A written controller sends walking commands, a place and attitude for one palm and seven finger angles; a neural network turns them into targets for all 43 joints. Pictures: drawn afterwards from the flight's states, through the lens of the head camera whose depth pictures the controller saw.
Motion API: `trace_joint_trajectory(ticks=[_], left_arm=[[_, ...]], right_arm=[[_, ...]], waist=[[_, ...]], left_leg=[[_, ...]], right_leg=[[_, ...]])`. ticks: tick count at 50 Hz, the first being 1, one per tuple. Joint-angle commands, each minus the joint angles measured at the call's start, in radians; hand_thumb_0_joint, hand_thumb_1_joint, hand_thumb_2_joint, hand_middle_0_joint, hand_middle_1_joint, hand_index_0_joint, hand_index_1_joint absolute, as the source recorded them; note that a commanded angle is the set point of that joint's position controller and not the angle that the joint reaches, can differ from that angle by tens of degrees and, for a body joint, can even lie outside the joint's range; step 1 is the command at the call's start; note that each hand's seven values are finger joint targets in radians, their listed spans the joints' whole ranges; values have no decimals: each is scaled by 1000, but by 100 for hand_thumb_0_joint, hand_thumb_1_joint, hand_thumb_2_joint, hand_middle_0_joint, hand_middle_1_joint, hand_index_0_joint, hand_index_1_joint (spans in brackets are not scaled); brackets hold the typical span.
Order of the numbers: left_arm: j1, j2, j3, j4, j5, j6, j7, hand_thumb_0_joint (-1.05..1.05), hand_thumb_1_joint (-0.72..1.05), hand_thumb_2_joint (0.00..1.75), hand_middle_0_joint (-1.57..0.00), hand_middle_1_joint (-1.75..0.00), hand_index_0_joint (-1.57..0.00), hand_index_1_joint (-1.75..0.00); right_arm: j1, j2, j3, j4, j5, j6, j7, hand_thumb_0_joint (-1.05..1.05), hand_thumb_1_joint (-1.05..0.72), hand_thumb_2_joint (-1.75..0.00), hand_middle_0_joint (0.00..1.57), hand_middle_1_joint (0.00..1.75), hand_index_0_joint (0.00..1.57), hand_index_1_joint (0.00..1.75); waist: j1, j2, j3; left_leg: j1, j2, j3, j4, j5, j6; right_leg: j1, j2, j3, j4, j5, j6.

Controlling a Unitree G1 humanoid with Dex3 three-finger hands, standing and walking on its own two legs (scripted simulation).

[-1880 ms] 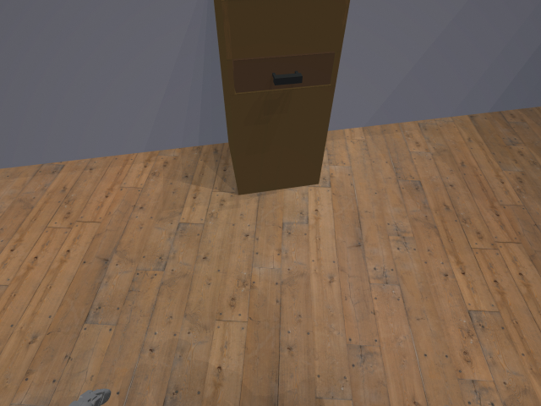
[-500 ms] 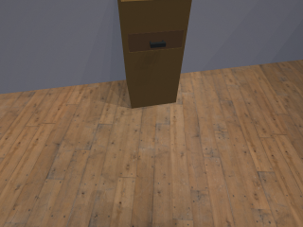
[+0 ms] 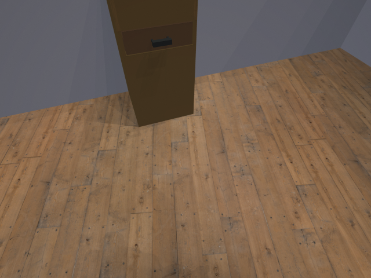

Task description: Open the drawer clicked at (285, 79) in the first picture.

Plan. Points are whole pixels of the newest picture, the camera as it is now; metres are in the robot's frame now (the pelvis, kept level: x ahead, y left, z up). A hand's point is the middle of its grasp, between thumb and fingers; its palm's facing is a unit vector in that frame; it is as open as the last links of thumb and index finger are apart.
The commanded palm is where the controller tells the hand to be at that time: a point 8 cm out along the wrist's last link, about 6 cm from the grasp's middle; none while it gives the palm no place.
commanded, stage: walk to a spot facing it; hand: left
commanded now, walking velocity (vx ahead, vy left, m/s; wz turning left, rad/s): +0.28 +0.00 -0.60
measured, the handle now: (161, 40) +1.25 +0.24 -0.12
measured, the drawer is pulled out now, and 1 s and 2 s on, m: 0.00 0.00 0.00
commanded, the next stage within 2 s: none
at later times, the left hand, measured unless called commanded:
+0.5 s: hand out of the picture +0.08 +0.19 -0.15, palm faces -0.08 -0.97 -0.21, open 7.4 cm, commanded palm none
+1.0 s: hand (151, 158) +0.49 +0.16 -0.15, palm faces -0.48 -0.86 -0.17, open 7.4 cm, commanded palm none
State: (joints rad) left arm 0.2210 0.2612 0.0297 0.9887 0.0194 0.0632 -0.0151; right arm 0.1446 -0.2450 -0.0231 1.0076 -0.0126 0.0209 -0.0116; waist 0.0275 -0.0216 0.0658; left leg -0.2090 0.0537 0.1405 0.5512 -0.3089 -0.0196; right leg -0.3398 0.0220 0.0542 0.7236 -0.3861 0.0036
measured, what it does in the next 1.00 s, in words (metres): walks ahead, turning right: left foot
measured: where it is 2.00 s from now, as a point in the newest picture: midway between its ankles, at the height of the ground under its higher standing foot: (229, 203)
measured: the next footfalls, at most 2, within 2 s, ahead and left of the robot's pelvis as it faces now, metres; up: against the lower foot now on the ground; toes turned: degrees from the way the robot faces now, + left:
left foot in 0.60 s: +0.30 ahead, +0.11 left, +0.00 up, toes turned -12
right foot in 1.24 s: +0.45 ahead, -0.16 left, +0.00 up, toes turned -48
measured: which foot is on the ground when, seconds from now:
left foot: down 0.00-0.06, up 0.08-0.58, down 0.60-1.00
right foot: down 0.00-0.60, up 0.62-1.00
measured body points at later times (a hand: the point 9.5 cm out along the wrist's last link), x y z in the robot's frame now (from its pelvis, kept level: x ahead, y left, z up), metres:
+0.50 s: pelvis +0.11 +0.01 +0.01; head +0.13 +0.00 +0.46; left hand +0.08 +0.24 -0.13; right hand +0.19 -0.26 -0.12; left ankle +0.22 +0.13 -0.68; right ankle +0.01 -0.10 -0.73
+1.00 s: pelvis +0.31 +0.04 +0.01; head +0.33 +0.06 +0.46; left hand +0.52 +0.21 -0.14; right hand +0.12 -0.13 -0.12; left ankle +0.26 +0.12 -0.73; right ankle +0.30 -0.13 -0.63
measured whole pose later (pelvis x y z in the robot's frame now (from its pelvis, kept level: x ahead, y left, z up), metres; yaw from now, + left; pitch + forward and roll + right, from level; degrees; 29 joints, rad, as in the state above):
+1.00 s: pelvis +0.31 +0.04 +0.01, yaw -32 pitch +0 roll -1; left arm 0.18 0.23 0.11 0.94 0.04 0.04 -0.03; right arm 0.46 -0.16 -0.04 1.08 -0.01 -0.08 -0.04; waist -0.02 -0.04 0.03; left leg 0.00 0.03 0.35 0.34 -0.34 0.05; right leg -0.69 -0.08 -0.03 1.14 -0.08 0.01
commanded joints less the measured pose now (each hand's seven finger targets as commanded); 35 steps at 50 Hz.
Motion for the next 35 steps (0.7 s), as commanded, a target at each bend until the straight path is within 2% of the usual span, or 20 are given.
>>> trace_joint_trajectory(ticks=[1,2,3,4,5,7,9,11,14,20,23,25,26,28,29,30,31,32,34,35], left_arm=[[89,108,47,-81,7,-25,-20,0,90,90,-20,-30,-20,-30],[184,98,52,-53,11,-34,-19,0,90,90,-20,-30,-20,-30],[269,173,66,-35,21,-54,-5,0,90,90,-20,-30,-20,-30],[307,248,69,-41,12,-66,14,0,90,90,-20,-30,-20,-30],[289,225,71,-55,4,-74,28,0,90,90,-20,-30,-20,-30],[201,167,63,-70,2,-94,27,0,90,90,-20,-30,-20,-30],[181,118,50,-75,-1,-112,20,0,90,90,-20,-30,-20,-30],[207,112,52,-59,-2,-123,19,0,90,90,-20,-30,-20,-30],[254,94,53,-39,-2,-129,19,0,90,90,-20,-30,-20,-30],[321,72,50,-5,8,-130,28,0,90,90,-20,-30,-20,-30],[321,78,52,0,13,-127,37,0,90,90,-20,-30,-20,-30],[293,89,57,-7,15,-123,40,0,90,90,-20,-30,-20,-30],[269,99,61,-12,16,-120,40,0,90,90,-20,-30,-20,-30],[202,102,70,-31,5,-121,34,0,90,90,-20,-30,-20,-30],[202,67,70,-39,-4,-121,26,0,90,90,-20,-30,-20,-30],[240,7,63,-54,-17,-120,11,0,90,90,-20,-30,-20,-30],[206,21,61,-70,-9,-119,12,0,90,90,-20,-30,-20,-30],[172,35,69,-71,1,-113,11,0,90,90,-20,-30,-20,-30],[118,17,74,-62,16,-96,-11,0,90,90,-20,-30,-20,-30],[131,4,73,-57,19,-82,-19,0,90,90,-20,-30,-20,-30]], right_arm=[[-80,-234,-66,-106,-9,-22,-3,0,-90,-90,20,30,20,30],[-94,-208,-62,-107,-11,-16,1,0,-90,-90,20,30,20,30],[-81,-127,-47,-130,-3,-8,7,0,-90,-90,20,30,20,30],[-131,-86,-35,-188,-8,-19,12,0,-90,-90,20,30,20,30],[-156,-127,-43,-201,-11,-29,17,0,-90,-90,20,30,20,30],[-102,-124,-50,-167,-10,-46,22,0,-90,-90,20,30,20,30],[-63,-105,-53,-139,-14,-46,26,0,-90,-90,20,30,20,30],[-29,-79,-54,-127,-13,-45,28,0,-90,-90,20,30,20,30],[-46,-58,-53,-143,-11,-44,27,0,-90,-90,20,30,20,30],[-152,-36,-48,-197,-8,-55,29,0,-90,-90,20,30,20,30],[-191,-26,-43,-218,-4,-66,30,0,-90,-90,20,30,20,30],[-176,-22,-41,-218,2,-76,29,0,-90,-90,20,30,20,30],[-140,-24,-44,-210,4,-81,27,0,-90,-90,20,30,20,30],[62,-60,-53,-143,2,-91,8,0,-90,-90,20,30,20,30],[229,-139,-73,-95,-1,-96,-8,0,-90,-90,20,30,20,30],[349,-256,-98,-67,-16,-101,-10,0,-90,-90,20,30,20,30],[342,-252,-90,-77,-3,-86,-9,0,-90,-90,20,30,20,30],[249,-186,-77,-100,-11,-84,-7,0,-90,-90,20,30,20,30],[141,-76,-46,-113,-9,-96,-7,0,-90,-90,20,30,20,30],[127,-44,-36,-107,-10,-102,-8,0,-90,-90,20,30,20,30]], waist=[[47,161,-52],[94,66,-31],[119,-255,-3],[117,-400,72],[95,-244,96],[32,-111,44],[2,-48,9],[-9,-36,-28],[2,-60,-30],[41,-103,-2],[55,-120,-4],[46,-129,-7],[28,-133,-17],[-69,-96,-69],[-134,18,-170],[-142,324,-264],[-130,265,-215],[-98,180,-109],[-43,143,41],[-16,143,64]], left_leg=[[-142,295,-190,-174,-251,125],[-258,229,-120,-5,-315,76],[-431,66,6,361,-376,-6],[-618,-32,-45,611,-353,-26],[-596,19,-161,632,-217,-8],[-536,59,-166,628,-68,-9],[-474,60,-154,591,32,-26],[-467,54,-137,565,84,-37],[-500,51,-133,536,123,-51],[-544,46,-119,400,106,-54],[-485,31,-111,280,56,-43],[-365,10,-102,169,19,-26],[-271,-3,-93,114,3,-18],[78,-37,-76,-63,98,1],[356,82,-183,-90,86,24],[514,423,-588,-189,41,121],[389,487,-691,-287,-90,167],[233,457,-640,-355,-243,167],[4,355,-435,-387,-211,119],[-51,313,-329,-391,-139,86]], right_leg=[[111,-50,-66,24,-77,-4],[241,-24,-73,-111,-25,-14],[295,-184,261,-399,-223,-78],[229,-372,679,-605,-233,-160],[194,-374,643,-632,-232,-194],[189,-305,550,-565,-153,-191],[185,-246,402,-529,32,-183],[233,-212,325,-508,171,-176],[266,-195,294,-505,233,-175],[335,-205,337,-493,308,-196],[350,-212,346,-452,408,-199],[308,-209,342,-411,472,-187],[264,-207,340,-382,476,-180],[94,-114,265,-206,534,-132],[-51,-44,204,0,417,-99],[-278,75,34,350,-135,-35],[-314,22,50,496,-177,-32],[-329,-25,42,571,-119,-29],[-314,-89,3,603,33,-23],[-278,-101,-7,581,83,-20]])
